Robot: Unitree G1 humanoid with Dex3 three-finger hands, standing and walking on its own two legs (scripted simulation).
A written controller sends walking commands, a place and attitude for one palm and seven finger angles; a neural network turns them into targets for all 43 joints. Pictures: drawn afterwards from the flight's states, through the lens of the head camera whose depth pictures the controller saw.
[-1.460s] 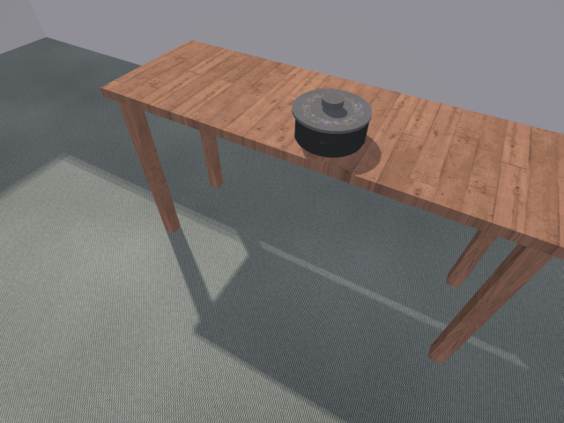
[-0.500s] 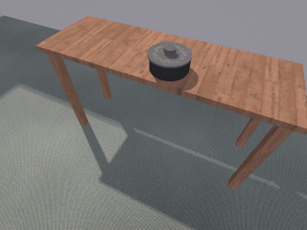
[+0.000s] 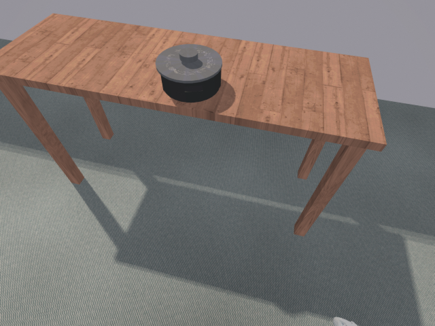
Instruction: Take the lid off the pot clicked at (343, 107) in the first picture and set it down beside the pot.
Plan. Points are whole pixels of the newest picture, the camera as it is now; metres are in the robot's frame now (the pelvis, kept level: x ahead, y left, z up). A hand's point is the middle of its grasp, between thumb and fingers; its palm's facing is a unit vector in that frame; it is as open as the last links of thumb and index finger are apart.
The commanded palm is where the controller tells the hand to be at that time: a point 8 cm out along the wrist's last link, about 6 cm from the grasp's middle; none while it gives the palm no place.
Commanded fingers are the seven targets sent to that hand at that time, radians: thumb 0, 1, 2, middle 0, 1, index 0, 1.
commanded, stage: turn to face it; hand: left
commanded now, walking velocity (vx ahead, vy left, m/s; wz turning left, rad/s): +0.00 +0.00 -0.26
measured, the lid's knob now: (188, 55) +0.80 +0.16 +0.05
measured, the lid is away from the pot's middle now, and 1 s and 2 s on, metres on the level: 0.00 0.00 0.00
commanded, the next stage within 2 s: take the last steps up to it in 0.14 s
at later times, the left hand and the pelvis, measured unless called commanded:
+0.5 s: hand out of the picture +0.10 +0.17 -0.16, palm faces -0.09 -0.97 -0.21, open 7.4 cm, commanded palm none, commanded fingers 0.00 0.90 0.90 -0.20 -0.30 -0.20 -0.30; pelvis +0.04 +0.00 +0.00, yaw -7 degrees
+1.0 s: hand (126, 253) +0.28 +0.24 -0.16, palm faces -0.07 -0.97 -0.22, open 7.4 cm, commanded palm none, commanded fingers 0.00 0.90 0.90 -0.20 -0.30 -0.20 -0.30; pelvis +0.19 +0.06 +0.00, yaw -7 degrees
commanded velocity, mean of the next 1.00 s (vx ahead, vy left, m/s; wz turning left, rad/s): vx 0.21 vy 0.09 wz -0.02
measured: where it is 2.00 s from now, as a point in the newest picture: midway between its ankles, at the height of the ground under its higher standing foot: (197, 313)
